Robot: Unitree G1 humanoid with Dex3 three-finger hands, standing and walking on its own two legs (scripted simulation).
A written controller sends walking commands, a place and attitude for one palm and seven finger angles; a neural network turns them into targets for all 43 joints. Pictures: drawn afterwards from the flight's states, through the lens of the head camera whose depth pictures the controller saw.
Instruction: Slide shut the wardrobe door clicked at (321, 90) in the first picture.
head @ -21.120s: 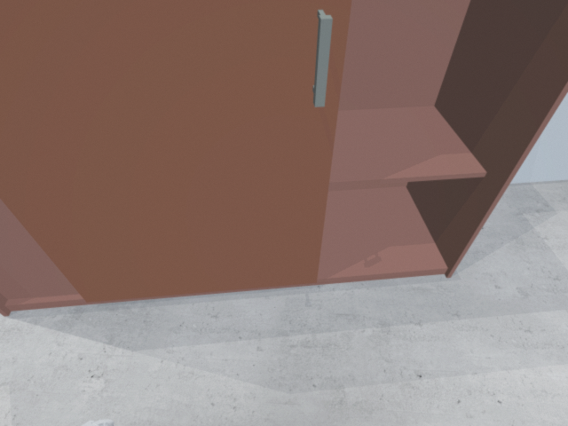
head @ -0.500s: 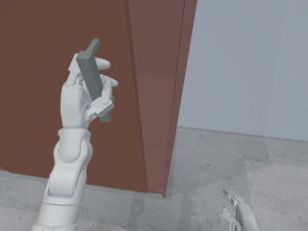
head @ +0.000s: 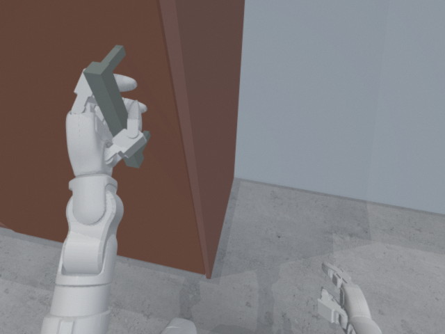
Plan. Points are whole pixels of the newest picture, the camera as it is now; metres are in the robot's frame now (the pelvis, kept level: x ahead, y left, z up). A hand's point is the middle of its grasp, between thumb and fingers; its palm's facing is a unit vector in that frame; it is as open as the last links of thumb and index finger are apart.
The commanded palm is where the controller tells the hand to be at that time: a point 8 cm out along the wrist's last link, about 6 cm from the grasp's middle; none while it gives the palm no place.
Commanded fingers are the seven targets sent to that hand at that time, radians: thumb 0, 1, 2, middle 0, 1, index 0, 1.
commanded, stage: step sideways, sliding the door along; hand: left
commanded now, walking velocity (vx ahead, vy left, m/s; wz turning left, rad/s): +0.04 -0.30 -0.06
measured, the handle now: (126, 112) +0.36 +0.20 +0.21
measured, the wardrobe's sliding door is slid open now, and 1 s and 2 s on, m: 0.00 0.00 0.00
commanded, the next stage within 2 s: stop walking and hold the door there in 0.10 s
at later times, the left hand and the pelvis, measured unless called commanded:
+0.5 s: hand (133, 130) +0.33 +0.19 +0.20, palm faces +0.56 -0.78 -0.27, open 6.3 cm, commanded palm +0.27 +0.19 +0.20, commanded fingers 0.00 0.90 0.90 -0.45 -1.40 -0.45 -1.40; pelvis +0.06 -0.10 +0.01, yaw -3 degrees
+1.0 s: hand (134, 130) +0.33 +0.18 +0.20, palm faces +0.53 -0.81 -0.24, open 6.2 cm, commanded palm +0.27 +0.20 +0.20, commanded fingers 0.00 0.90 0.90 -0.45 -1.40 -0.45 -1.40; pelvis +0.11 -0.08 +0.02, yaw -4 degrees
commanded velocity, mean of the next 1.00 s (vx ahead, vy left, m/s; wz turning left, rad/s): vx -0.06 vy -0.01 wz -0.01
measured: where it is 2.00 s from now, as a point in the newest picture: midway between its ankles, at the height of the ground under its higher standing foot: outside the picture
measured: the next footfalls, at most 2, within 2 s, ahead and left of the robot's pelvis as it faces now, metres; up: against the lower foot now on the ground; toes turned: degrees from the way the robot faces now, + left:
left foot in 0.08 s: +0.03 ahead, +0.13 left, +0.00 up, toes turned +0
right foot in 0.36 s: +0.14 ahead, -0.21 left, +0.00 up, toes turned -6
